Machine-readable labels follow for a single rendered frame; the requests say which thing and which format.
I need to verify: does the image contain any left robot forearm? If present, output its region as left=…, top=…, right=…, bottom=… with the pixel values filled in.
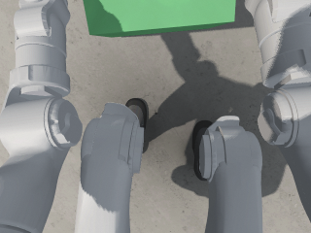
left=0, top=0, right=71, bottom=142

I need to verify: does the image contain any carton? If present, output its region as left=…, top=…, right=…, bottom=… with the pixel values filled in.
left=83, top=0, right=236, bottom=38

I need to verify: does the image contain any robot right upper arm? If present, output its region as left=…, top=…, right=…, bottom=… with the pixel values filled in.
left=258, top=85, right=311, bottom=222

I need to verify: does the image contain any robot left upper arm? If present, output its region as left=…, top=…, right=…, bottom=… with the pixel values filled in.
left=0, top=96, right=83, bottom=233

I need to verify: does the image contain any right robot forearm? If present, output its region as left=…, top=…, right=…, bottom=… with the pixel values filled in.
left=244, top=0, right=311, bottom=90

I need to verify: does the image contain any robot left foot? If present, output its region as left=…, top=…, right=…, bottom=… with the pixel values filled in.
left=125, top=98, right=147, bottom=131

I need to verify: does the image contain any right robot shin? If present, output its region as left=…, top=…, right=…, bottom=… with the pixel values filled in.
left=199, top=116, right=262, bottom=179

